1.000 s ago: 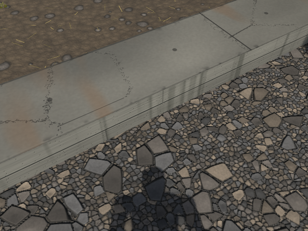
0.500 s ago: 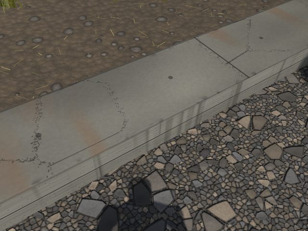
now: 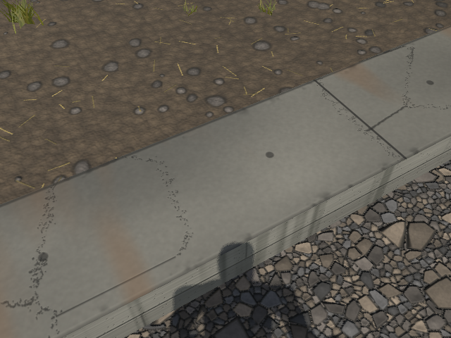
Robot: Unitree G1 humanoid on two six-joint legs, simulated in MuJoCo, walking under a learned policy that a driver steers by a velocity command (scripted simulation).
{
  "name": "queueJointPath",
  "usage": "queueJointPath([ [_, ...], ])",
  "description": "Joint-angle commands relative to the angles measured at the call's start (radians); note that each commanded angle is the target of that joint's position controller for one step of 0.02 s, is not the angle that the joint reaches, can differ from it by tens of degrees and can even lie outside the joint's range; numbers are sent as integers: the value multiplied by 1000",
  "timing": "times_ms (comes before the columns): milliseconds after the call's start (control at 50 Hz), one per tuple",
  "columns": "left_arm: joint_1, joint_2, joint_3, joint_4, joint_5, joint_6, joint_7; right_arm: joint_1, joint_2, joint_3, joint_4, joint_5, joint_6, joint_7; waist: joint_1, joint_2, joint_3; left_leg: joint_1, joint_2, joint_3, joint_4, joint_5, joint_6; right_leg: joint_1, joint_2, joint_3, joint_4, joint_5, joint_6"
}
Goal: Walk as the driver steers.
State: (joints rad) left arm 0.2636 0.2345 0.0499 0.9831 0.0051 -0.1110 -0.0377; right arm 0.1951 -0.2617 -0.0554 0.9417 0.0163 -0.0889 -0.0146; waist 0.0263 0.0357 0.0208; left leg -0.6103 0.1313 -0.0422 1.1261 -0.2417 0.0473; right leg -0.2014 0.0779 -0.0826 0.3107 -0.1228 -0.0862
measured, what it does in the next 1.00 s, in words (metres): walks ahead: left foot, then right foot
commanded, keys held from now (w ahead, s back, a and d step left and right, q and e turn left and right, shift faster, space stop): w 1.00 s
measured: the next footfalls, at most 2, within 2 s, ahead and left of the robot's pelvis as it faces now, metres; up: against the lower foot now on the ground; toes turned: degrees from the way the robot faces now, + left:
left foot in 0.28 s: +0.30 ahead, +0.13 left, +0.00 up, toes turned +4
right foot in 0.78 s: +0.52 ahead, -0.06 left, +0.00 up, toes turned -4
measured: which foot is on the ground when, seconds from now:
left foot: up 0.00-0.26, down 0.28-0.78, up 0.80-1.00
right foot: down 0.00-0.30, up 0.32-0.76, down 0.78-1.00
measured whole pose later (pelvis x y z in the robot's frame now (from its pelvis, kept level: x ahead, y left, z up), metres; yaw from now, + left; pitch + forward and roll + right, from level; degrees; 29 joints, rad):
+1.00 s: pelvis +0.47 -0.01 +0.00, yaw -1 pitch +1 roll +0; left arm 0.38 0.20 0.03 1.04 0.02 -0.08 -0.01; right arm 0.25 -0.19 -0.04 0.93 -0.03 -0.03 0.01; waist 0.01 0.04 -0.03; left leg -0.75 0.05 0.03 1.70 -0.35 0.07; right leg -0.23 0.08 -0.10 0.41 -0.21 -0.11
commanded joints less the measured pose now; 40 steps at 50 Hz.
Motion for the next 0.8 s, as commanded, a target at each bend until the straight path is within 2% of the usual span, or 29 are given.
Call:
queueJointPath([
  [20,-36,137,23,-55,1,-16,21,41,-54,-17,-33,-12,9,-7,-48,-81,18,-59,49,-21,-119,135,-27,-36,-287,230,-225,74,-169],
  [40,54,112,14,-11,18,-7,20,26,6,9,-54,-87,27,32,-61,-39,55,19,27,57,-206,172,-41,-109,-251,160,-228,95,-149],
  [60,58,102,11,-11,18,-4,18,-7,27,15,-63,-82,34,48,-51,-70,66,70,10,79,-295,228,-43,-134,-217,115,-223,107,-125],
  [100,72,123,16,-15,16,-2,14,-81,10,20,-82,-54,38,60,-20,-99,56,120,-20,105,-404,287,-46,-101,-210,99,-219,86,-104],
  [140,100,144,22,-9,15,1,13,-146,-16,20,-104,-44,35,56,5,-100,52,111,-33,108,-481,274,-45,-1,-239,121,-208,86,-105],
  [180,124,149,24,0,20,4,18,-188,-36,16,-126,-44,27,49,18,-99,52,96,-42,97,-544,205,-32,109,-278,144,-167,135,-104],
  [220,125,157,27,6,23,9,28,-165,-52,9,-133,-45,16,42,3,-112,38,127,-57,92,-591,112,-5,193,-311,159,-102,233,-95],
  [240,116,154,27,8,22,11,32,-106,-56,5,-118,-49,7,37,-26,-112,18,193,-78,99,-634,83,9,214,-309,156,-33,320,-83],
  [260,111,136,19,9,22,16,34,17,-59,-1,-75,-58,-6,28,-78,-79,-40,340,-110,117,-727,94,27,214,-262,116,123,436,-63],
  [280,114,101,4,-5,17,12,37,184,-113,-19,-29,-77,-20,14,-132,-20,-157,579,-25,24,-730,90,63,103,-212,78,338,351,-39],
  [300,189,13,-20,-40,-21,6,27,303,-251,-57,-5,-86,-22,8,-118,231,-259,870,235,-374,-790,30,186,-244,-70,-19,666,-22,13],
  [320,157,102,2,-28,1,10,30,294,-218,-59,7,-59,-6,20,-118,191,-247,872,274,-547,-868,14,210,-403,-27,61,799,-392,3],
  [340,107,116,10,-28,13,16,27,199,-155,-40,-15,-47,0,27,-79,81,-143,771,229,-420,-870,-48,192,-438,-91,113,851,-336,-12],
  [360,74,90,2,-31,13,14,20,128,-93,-26,-32,-45,-2,32,-60,30,-83,662,194,-334,-908,-29,175,-423,-127,120,830,-256,-13],
  [380,43,74,1,-34,16,20,17,100,-56,-14,-32,-41,-6,30,-43,21,-33,584,156,-249,-947,24,145,-396,-156,113,790,-206,-9],
  [400,39,64,-2,-35,30,30,15,94,-29,-5,-20,-35,-11,26,-23,33,-12,532,123,-187,-967,112,123,-360,-170,107,765,-169,4],
  [440,52,44,-7,-26,41,46,8,133,-37,-4,5,-35,-23,21,-6,35,-32,515,96,-109,-965,297,122,-327,-167,86,774,-121,24],
  [460,47,42,-7,-28,41,50,6,152,-48,-5,17,-32,-28,19,1,36,-31,515,89,-79,-966,353,128,-336,-171,80,767,-104,32],
  [500,-16,41,-9,-47,41,55,3,184,-57,-5,35,-28,-31,17,-5,33,-7,522,80,-41,-979,397,141,-383,-181,63,723,-63,51],
  [560,-139,33,-17,-95,33,59,4,218,-52,0,50,-33,-24,15,-27,35,30,522,62,5,-981,442,143,-406,-181,38,575,-11,70],
  [640,-220,19,-29,-124,21,58,16,237,-66,-1,58,-38,-19,13,-49,65,32,535,51,46,-945,537,124,-299,-134,1,358,28,60],
  [680,-217,26,-28,-128,14,55,27,224,-73,-3,52,-40,-16,10,-42,78,12,574,76,33,-888,646,118,-258,-117,2,315,-4,43],
  [720,-164,43,-20,-117,18,42,34,196,-78,-3,48,-33,-11,6,-12,71,-22,611,84,28,-793,750,106,-176,-89,0,247,-34,14],
  [740,-70,45,-15,-83,28,31,39,165,-75,0,41,-26,-7,4,34,33,-65,607,56,46,-671,788,90,-62,-63,-13,159,13,2],
  [760,94,56,-6,-27,40,25,46,165,-60,4,38,-30,1,6,93,-2,-130,535,7,85,-485,696,76,111,-72,-16,124,26,0],
  [780,222,161,17,-5,62,17,53,172,-16,17,3,-25,2,6,111,-160,-187,334,-68,135,-193,304,42,281,-302,257,64,116,-29],
  [800,223,260,44,2,43,36,49,296,61,30,9,-9,11,11,41,-368,-223,51,-213,136,74,-304,16,407,-474,578,-26,137,-158],
])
